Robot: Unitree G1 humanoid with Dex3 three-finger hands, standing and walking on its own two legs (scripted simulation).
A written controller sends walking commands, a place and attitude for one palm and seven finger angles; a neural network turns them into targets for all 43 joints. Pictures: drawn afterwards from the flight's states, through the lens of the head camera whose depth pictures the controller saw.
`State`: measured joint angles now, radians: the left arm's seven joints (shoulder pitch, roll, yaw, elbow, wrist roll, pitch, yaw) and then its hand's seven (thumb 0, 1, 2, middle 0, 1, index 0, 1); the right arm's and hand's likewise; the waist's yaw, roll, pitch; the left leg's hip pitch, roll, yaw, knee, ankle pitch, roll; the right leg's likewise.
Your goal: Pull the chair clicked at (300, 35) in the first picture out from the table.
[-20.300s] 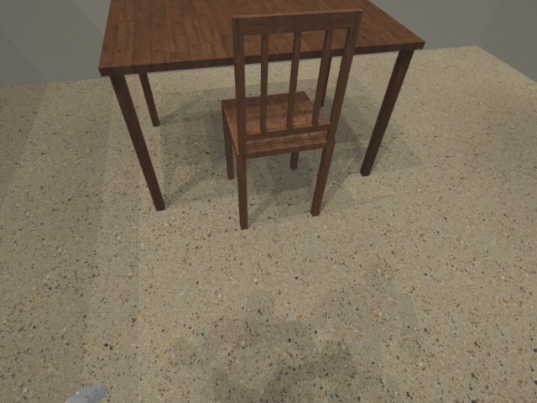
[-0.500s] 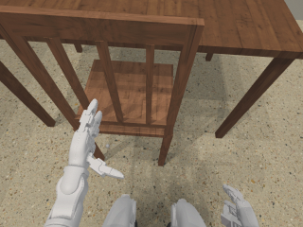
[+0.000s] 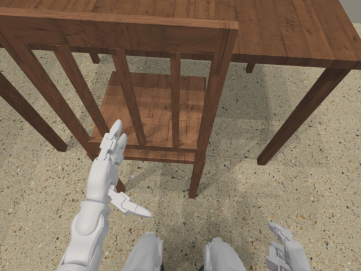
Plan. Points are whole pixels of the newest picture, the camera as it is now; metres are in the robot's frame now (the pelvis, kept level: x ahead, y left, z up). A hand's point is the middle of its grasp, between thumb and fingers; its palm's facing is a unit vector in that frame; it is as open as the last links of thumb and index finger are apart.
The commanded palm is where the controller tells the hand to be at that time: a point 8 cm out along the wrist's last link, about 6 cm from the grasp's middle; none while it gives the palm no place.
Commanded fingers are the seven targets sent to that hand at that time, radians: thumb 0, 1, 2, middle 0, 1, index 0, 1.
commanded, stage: aim the fingers beside a spindle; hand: left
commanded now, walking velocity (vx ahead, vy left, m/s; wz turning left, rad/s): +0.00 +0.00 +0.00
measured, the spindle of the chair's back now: (133, 107) +0.46 +0.13 +0.05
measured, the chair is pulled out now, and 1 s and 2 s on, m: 0.00 0.00 0.00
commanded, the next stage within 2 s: none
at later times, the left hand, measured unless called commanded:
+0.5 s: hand (135, 176) +0.31 +0.11 +0.02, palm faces -0.10 -1.00 +0.00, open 17.0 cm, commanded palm +0.29 +0.17 +0.02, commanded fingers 0.00 -0.50 0.30 -0.06 -0.08 -0.06 -0.08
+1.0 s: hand (132, 169) +0.32 +0.11 +0.03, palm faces -0.05 -1.00 -0.03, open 16.9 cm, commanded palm +0.30 +0.17 +0.03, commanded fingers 0.00 -0.50 0.30 -0.06 -0.08 -0.06 -0.08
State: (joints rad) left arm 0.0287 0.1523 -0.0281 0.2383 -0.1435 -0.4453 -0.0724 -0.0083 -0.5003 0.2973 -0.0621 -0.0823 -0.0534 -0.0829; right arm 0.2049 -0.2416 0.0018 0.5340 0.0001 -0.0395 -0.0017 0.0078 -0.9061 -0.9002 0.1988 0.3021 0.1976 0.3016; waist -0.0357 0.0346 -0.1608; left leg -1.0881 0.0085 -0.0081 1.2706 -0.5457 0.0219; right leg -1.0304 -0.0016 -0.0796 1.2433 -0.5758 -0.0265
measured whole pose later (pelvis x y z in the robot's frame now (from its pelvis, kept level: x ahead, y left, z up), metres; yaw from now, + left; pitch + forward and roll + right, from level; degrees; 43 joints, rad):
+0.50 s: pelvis +0.00 +0.00 +0.00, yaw +0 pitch +21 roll -2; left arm 0.01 0.15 -0.02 0.28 -0.14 -0.44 -0.08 -0.01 -0.50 0.30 -0.06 -0.08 -0.05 -0.08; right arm 0.20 -0.24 0.01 0.54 0.00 -0.03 0.00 0.01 -0.91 -0.90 0.20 0.30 0.20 0.30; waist -0.04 0.03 -0.17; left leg -1.10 0.01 -0.01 1.27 -0.55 0.02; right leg -1.04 0.00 -0.08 1.25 -0.58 -0.03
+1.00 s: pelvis +0.00 +0.00 -0.01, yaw -1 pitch +21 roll -2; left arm -0.01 0.16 -0.02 0.22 -0.10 -0.45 0.00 -0.01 -0.50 0.30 -0.07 -0.08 -0.06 -0.08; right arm 0.18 -0.22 0.01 0.52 -0.02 -0.03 0.00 0.01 -0.91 -0.90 0.20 0.30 0.20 0.30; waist -0.05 0.02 -0.15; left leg -1.11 0.01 0.00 1.29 -0.56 0.03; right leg -1.06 0.00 -0.07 1.27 -0.58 -0.02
